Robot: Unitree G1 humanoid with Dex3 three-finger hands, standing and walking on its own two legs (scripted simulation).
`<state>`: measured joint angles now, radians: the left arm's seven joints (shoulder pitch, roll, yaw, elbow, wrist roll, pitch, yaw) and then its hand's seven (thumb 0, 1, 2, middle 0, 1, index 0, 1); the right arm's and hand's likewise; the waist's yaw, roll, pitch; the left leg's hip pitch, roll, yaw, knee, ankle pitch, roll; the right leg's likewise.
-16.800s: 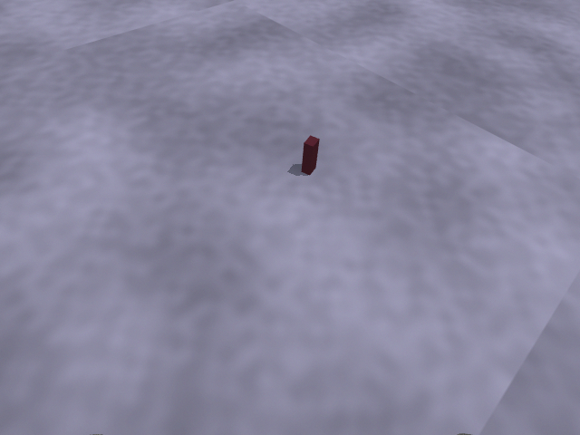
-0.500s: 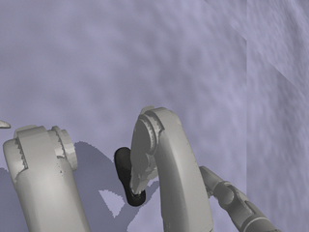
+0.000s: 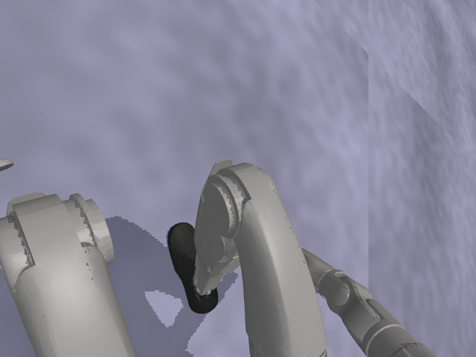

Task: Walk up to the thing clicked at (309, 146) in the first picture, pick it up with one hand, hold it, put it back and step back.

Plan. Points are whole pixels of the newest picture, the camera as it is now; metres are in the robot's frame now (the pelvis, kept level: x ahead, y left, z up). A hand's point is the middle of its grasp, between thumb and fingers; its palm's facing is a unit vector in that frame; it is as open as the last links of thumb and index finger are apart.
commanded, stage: close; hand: left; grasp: from the side
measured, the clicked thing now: out of the picture +0.44 +0.27 -0.19
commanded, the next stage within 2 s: settle in 1.34 s
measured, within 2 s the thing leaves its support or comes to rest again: leaves its support in 1.66 s
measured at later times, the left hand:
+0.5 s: hand out of the picture +0.43 +0.27 -0.17, palm faces +0.32 -0.95 -0.01, open 10.8 cm
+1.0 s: hand out of the picture +0.43 +0.27 -0.17, palm faces +0.35 -0.94 -0.01, open 10.6 cm
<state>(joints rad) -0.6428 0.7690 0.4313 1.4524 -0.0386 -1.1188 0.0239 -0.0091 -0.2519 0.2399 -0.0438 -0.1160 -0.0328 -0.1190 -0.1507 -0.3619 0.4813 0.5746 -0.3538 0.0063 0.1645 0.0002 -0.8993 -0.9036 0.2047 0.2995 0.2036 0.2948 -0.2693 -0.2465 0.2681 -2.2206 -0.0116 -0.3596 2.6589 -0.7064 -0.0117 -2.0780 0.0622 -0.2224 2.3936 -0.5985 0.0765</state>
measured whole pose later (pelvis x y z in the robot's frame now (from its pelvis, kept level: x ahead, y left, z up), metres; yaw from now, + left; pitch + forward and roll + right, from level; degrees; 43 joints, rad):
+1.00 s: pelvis +0.00 +0.00 +0.00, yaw -1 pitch +12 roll -19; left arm -0.67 0.84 0.45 1.48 -0.06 -1.15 0.04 0.01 -0.01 0.82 -0.53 -0.71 -0.47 -0.67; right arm -0.17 -0.37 0.52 0.56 -0.37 0.02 0.16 0.00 -0.87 -0.89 0.21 0.30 0.20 0.29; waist -0.28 -0.27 0.30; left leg -2.21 0.00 -0.39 2.66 -0.72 -0.01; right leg -2.06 0.08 -0.24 2.37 -0.59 0.08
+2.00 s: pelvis +0.00 +0.00 +0.01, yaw +0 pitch +17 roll -18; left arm -0.58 0.72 0.40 1.14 -0.07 -0.95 -0.01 0.00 -0.20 1.03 -0.62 -0.84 -0.54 -0.83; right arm -0.08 -0.35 0.39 0.57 -0.29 0.05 0.16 0.00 -0.90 -0.90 0.21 0.30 0.20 0.30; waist -0.21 -0.18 0.18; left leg -2.23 0.00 -0.33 2.61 -0.71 0.00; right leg -2.08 0.04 -0.21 2.35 -0.61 0.06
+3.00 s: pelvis +0.03 -0.02 +0.17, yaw +11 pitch +32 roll -5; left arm -0.31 0.34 0.29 0.36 -0.20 -0.35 -0.17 0.00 -0.47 0.97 -0.75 -1.10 -0.67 -1.05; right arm 0.07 -0.27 0.00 0.56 0.03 0.03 0.00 0.01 -0.92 -0.90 0.20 0.30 0.20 0.29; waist -0.05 0.02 -0.19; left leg -1.91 0.02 -0.09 2.04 -0.69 -0.01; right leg -1.87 -0.02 -0.04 1.97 -0.66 0.03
